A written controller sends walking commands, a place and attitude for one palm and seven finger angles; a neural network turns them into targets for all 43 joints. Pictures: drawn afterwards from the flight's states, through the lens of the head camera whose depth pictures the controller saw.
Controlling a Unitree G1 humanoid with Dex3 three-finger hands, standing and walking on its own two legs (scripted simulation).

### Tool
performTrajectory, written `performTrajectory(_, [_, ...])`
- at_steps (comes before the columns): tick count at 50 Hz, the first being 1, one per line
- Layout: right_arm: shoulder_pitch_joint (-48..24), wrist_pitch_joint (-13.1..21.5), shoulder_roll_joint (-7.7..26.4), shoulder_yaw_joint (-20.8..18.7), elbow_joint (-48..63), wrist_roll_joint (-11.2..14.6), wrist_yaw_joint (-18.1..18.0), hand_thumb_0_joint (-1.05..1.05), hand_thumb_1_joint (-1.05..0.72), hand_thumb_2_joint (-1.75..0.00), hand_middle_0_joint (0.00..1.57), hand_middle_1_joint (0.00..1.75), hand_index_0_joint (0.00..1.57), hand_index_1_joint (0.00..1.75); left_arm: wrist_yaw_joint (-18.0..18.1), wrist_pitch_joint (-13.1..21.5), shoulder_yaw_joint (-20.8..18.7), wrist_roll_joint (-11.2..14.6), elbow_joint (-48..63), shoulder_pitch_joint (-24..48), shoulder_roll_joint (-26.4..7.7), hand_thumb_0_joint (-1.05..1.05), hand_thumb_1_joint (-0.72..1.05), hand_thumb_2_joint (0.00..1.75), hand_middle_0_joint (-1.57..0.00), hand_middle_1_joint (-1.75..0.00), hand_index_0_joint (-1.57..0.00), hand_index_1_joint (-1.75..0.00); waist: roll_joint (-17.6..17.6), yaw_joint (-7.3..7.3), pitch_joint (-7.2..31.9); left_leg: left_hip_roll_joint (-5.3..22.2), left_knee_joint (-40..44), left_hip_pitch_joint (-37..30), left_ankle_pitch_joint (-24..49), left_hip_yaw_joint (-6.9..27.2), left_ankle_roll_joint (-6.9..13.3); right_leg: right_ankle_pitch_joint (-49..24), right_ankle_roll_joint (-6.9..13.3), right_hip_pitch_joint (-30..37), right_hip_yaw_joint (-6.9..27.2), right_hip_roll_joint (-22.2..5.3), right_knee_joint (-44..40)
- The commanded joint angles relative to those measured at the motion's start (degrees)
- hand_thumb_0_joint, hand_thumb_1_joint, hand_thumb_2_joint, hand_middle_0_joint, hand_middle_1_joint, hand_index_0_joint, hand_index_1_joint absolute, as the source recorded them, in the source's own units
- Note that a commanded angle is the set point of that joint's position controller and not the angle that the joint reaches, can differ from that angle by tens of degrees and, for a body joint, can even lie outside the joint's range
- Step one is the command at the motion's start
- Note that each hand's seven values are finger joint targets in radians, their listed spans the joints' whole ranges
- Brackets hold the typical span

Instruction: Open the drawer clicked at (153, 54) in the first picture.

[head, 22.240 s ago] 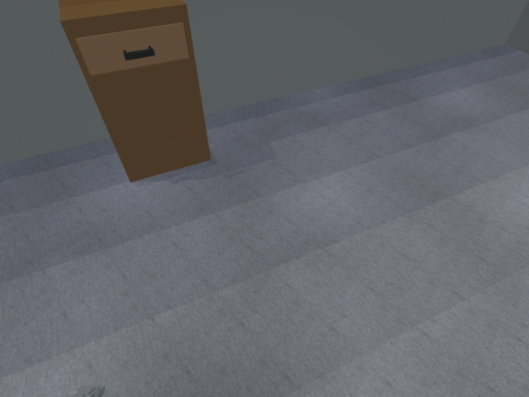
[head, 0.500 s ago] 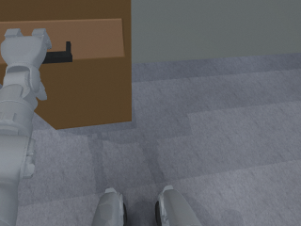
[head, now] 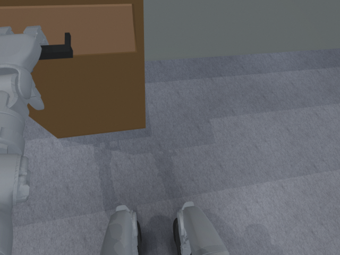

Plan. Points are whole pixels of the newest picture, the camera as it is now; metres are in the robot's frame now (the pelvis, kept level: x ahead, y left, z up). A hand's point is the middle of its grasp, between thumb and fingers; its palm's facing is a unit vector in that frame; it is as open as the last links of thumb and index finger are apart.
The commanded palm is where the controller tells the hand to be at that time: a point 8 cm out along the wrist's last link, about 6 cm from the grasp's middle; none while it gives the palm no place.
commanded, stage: lift the fingers back up to retry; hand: left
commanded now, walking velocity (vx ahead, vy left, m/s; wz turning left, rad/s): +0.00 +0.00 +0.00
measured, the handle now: (44, 45) +0.59 +0.25 +0.03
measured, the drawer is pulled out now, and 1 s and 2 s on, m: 0.00 0.00 0.00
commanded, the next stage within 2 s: re-aim the fingers above the handle in 0.68 s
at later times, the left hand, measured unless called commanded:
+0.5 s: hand (20, 44) +0.54 +0.26 +0.09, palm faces -0.09 -0.07 -0.99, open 13.9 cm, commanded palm +0.53 +0.25 +0.14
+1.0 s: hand (15, 47) +0.54 +0.27 +0.08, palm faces -0.08 -0.05 -1.00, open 13.9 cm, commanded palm +0.53 +0.26 +0.14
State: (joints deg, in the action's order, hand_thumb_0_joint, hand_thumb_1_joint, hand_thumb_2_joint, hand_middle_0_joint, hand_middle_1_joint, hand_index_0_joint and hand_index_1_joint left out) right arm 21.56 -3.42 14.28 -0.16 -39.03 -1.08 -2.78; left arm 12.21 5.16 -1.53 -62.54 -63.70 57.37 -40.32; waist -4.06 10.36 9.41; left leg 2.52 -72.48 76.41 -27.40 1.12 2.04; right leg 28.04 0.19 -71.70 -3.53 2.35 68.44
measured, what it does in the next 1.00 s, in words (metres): rises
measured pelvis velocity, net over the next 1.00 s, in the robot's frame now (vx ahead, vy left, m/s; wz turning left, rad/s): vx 0.05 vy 0.00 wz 0.02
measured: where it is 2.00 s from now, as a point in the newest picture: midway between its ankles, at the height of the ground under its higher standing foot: (159, 251)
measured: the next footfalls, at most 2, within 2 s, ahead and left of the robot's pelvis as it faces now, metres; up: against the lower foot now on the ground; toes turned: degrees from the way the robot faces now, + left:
none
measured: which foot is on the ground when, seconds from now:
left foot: down 0.00-1.00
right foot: down 0.00-1.00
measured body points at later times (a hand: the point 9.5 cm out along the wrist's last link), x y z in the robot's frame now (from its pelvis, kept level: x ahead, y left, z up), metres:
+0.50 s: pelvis +0.05 +0.01 +0.07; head +0.17 +0.02 +0.50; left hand +0.54 +0.26 +0.14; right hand +0.04 -0.27 -0.05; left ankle +0.04 +0.10 -0.62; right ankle +0.03 -0.12 -0.62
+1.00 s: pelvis +0.05 +0.00 +0.07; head +0.18 +0.02 +0.50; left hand +0.54 +0.27 +0.13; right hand +0.06 -0.28 -0.05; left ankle +0.04 +0.10 -0.62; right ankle +0.03 -0.12 -0.62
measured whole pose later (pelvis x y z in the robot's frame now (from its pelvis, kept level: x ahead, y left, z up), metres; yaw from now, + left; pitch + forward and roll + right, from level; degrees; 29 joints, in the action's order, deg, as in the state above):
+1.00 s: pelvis +0.05 +0.00 +0.07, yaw +1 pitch +24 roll -3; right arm 20.6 -7.5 15.1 -3.1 -40.8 -1.3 -1.9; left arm 16.9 4.7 -1.4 -62.2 -62.3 48.0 -32.8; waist -3.4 7.6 9.6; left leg 1.9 -54.0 52.9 -25.2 -0.4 1.9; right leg 24.9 -0.1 -48.5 -1.7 2.2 49.3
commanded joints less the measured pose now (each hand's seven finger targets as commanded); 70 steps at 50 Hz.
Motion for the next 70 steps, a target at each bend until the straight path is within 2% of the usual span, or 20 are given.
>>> performTrajectory(1, [11.9,0.7,10.5,-4.4,0.6,-0.3,-0.5,0.00,-0.90,-0.90,0.20,0.30,0.20,0.30,4.6,2.8,-4.4,0.5,16.4,23.5,-13.0,0.00,-0.50,0.30,-0.30,-1.20,-0.30,-1.20,-10.2,0.12,35.1,-1.1,9.6,-38.6,21.2,3.7,0.5,-12.8,1.6,11.0,0.1,2.4,-11.2])
performTrajectory(5, [12.1,0.5,10.5,-4.9,-1.1,-0.5,-0.2,0.00,-0.90,-0.90,0.20,0.30,0.20,0.30,7.6,1.3,-3.9,0.2,18.4,25.0,-11.6,0.00,-0.50,0.30,-0.30,-1.20,-0.30,-1.20,-12.1,0.18,35.5,-0.9,11.7,-44.4,26.0,4.0,-0.2,-15.0,1.7,12.1,-0.5,2.6,-13.2])
performTrajectory(8, [12.1,-0.1,10.7,-4.9,-1.7,-0.7,-0.1,0.00,-0.90,-0.90,0.20,0.30,0.20,0.30,8.6,-0.5,-5.0,0.4,17.9,23.8,-12.4,0.00,-0.50,0.30,-0.30,-1.20,-0.30,-1.20,-10.6,-0.24,35.4,-1.0,13.3,-46.6,29.7,3.5,-0.2,-17.9,1.7,15.8,-0.5,2.7,-15.2])
performTrajectory(11, [12.0,-0.8,10.3,-5.1,-2.0,-0.6,0.3,0.00,-0.90,-0.90,0.20,0.30,0.20,0.30,8.3,-2.8,-1.1,0.5,14.9,21.5,-6.7,0.00,-0.50,0.30,-0.30,-1.20,-0.30,-1.20,-9.7,0.33,30.2,-0.8,16.1,-49.0,31.1,3.2,-0.4,-17.9,1.7,16.8,-1.1,3.0,-18.2])
performTrajectory(16, [11.7,-2.4,10.2,-4.9,-1.2,-0.2,0.3,0.00,-0.90,-0.90,0.20,0.30,0.20,0.30,6.0,-4.4,-0.2,0.8,10.8,16.9,-5.3,0.00,-0.50,0.30,-0.30,-1.20,-0.30,-1.20,-6.0,-0.37,25.0,-1.2,19.9,-48.6,31.0,1.6,0.1,-20.3,1.6,23.0,-0.7,3.1,-22.0])
performTrajectory(18, [11.2,-2.9,10.4,-4.7,-0.9,0.0,0.1,0.00,-0.90,-0.90,0.20,0.30,0.20,0.30,4.9,-3.9,-1.1,1.2,10.1,15.5,-6.4,0.00,-0.50,0.30,-0.30,-1.20,-0.30,-1.20,-4.8,-1.07,23.2,-1.5,21.2,-46.9,30.6,0.8,0.3,-21.9,1.7,26.3,-0.2,2.9,-22.9])
performTrajectory(25, [9.9,-3.8,10.4,-5.5,0.9,0.1,0.3,0.00,-0.90,-0.90,0.20,0.30,0.20,0.30,5.0,-0.1,-4.2,1.4,14.3,10.0,-8.2,0.00,-0.50,0.30,-0.30,-1.20,-0.30,-1.20,-3.0,-3.39,24.5,-1.8,22.9,-48.0,34.6,-0.5,0.5,-27.3,1.6,32.8,0.6,2.6,-24.0])
performTrajectory(30, [9.6,-4.1,10.6,-6.0,0.6,0.3,0.5,0.00,-0.90,-0.90,0.20,0.30,0.20,0.30,6.3,-0.5,-1.7,1.1,10.6,9.3,-4.8,0.00,-0.50,0.30,-0.30,-1.20,-0.30,-1.20,-0.1,-1.94,20.0,-2.1,23.5,-45.3,30.9,-1.1,0.6,-26.2,1.4,32.0,0.9,2.5,-24.8])
performTrajectory(34, [10.0,-3.7,10.5,-6.5,0.5,0.1,0.1,0.00,-0.90,-0.90,0.20,0.30,0.20,0.30,6.7,1.5,-3.0,0.9,15.3,13.8,-7.2,0.00,-0.50,0.30,-0.30,-1.20,-0.30,-1.20,-3.1,-1.79,26.1,-2.3,22.6,-48.8,32.8,-0.9,0.7,-27.7,1.2,32.2,1.7,2.3,-24.4])
performTrajectory(38, [9.8,-3.5,10.4,-6.5,-0.3,-0.2,-0.1,0.00,-0.90,-0.90,0.20,0.30,0.20,0.30,7.2,2.0,-3.2,1.0,14.5,14.8,-7.2,0.00,-0.50,0.30,-0.30,-1.20,-0.30,-1.20,-2.8,-1.18,24.6,-2.3,21.7,-48.0,33.6,-0.6,0.6,-28.0,1.3,31.0,1.5,2.3,-23.6])
performTrajectory(41, [9.8,-3.5,10.6,-6.3,-0.3,-0.2,-0.2,0.00,-0.90,-0.90,0.20,0.30,0.20,0.30,7.9,1.8,-3.8,0.1,14.6,16.1,-8.9,0.00,-0.50,0.30,-0.30,-1.20,-0.30,-1.20,-4.0,-1.19,26.6,-2.3,21.3,-48.5,33.8,-0.3,0.5,-27.6,1.2,29.9,1.4,2.4,-23.0])
performTrajectory(44, [9.8,-3.5,10.2,-6.5,-0.1,-0.3,0.1,0.00,-0.90,-0.90,0.20,0.30,0.20,0.30,8.1,0.9,-1.8,0.0,14.2,15.9,-5.8,0.00,-0.50,0.30,-0.30,-1.20,-0.30,-1.20,-6.8,-1.22,28.0,-2.1,21.1,-51.2,36.3,-0.2,0.1,-27.2,1.3,28.6,1.0,2.6,-22.9])
performTrajectory(50, [10.0,-4.0,10.6,-6.1,-0.2,-0.2,0.2,0.00,-0.90,-0.90,0.20,0.30,0.20,0.30,6.4,-1.0,-2.0,0.6,11.0,13.3,-6.0,0.00,-0.50,0.30,-0.30,-1.20,-0.30,-1.20,-3.3,-1.54,25.7,-2.0,21.7,-49.5,35.1,-0.4,0.4,-27.6,1.3,30.4,1.0,2.7,-23.7])
performTrajectory(55, [9.8,-3.8,10.4,-6.1,0.2,-0.2,0.0,0.00,-0.90,-0.90,0.20,0.30,0.20,0.30,6.2,0.0,-2.3,0.4,12.7,13.5,-6.1,0.00,-0.50,0.30,-0.30,-1.20,-0.30,-1.20,-4.3,-1.99,25.9,-2.1,22.2,-49.3,35.1,-0.3,0.3,-27.4,1.5,30.9,1.0,2.6,-23.6])
performTrajectory(59, [9.8,-4.0,10.8,-5.7,0.3,0.0,-0.1,0.00,-0.90,-0.90,0.20,0.30,0.20,0.30,7.0,-0.1,-4.4,0.0,11.2,14.1,-9.7,0.00,-0.50,0.30,-0.30,-1.20,-0.30,-1.20,-2.0,-1.92,24.9,-2.3,22.5,-46.1,31.9,-0.6,0.6,-26.5,1.2,31.4,1.3,2.4,-23.4])
performTrajectory(62, [9.9,-3.7,10.8,-5.8,0.2,-0.1,0.1,0.00,-0.90,-0.90,0.20,0.30,0.20,0.30,7.3,-0.7,-3.8,-0.1,10.7,13.6,-8.9,0.00,-0.50,0.30,-0.30,-1.20,-0.30,-1.20,-2.9,-2.24,24.9,-2.4,22.4,-46.1,31.4,-0.8,0.5,-26.1,1.4,31.5,1.3,2.5,-23.4])
performTrajectory(64, [10.1,-3.7,10.7,-5.8,0.4,0.0,0.0,0.00,-0.90,-0.90,0.20,0.30,0.20,0.30,7.2,-0.3,-4.0,-0.1,12.2,15.4,-9.6,0.00,-0.50,0.30,-0.30,-1.20,-0.30,-1.20,-3.8,-1.90,26.6,-2.3,22.2,-47.0,32.2,-0.7,0.6,-26.8,1.2,31.5,1.5,2.4,-23.3])
performTrajectory(65, [10.1,-3.6,10.6,-5.9,0.0,-0.1,0.1,0.00,-0.90,-0.90,0.20,0.30,0.20,0.30,6.9,-0.7,-2.8,0.2,10.1,13.7,-7.6,0.00,-0.50,0.30,-0.30,-1.20,-0.30,-1.20,-3.0,-1.77,24.8,-2.3,22.3,-46.5,31.4,-0.8,0.5,-26.2,1.4,31.2,1.2,2.5,-23.5])
performTrajectory(69, [10.5,-3.3,10.9,-5.7,0.1,0.3,-0.4,0.00,-0.90,-0.90,0.20,0.30,0.20,0.30,6.4,-0.1,-3.1,0.1,9.9,16.6,-9.4,0.00,-0.50,0.30,-0.30,-1.20,-0.30,-1.20,-1.4,-0.71,24.4,-2.4,22.4,-44.8,28.4,-0.7,0.9,-24.6,0.9,30.8,1.8,2.4,-24.0])
performTrajectory(70, [10.4,-3.2,10.8,-5.8,-0.2,0.2,-0.4,0.00,-0.90,-0.90,0.20,0.30,0.20,0.30,6.2,-0.1,-2.0,0.2,9.4,16.1,-7.9,0.00,-0.50,0.30,-0.30,-1.20,-0.30,-1.20,-2.4,-0.77,23.4,-2.4,22.5,-45.1,27.9,-0.5,0.7,-23.7,1.3,30.0,1.5,2.4,-24.0])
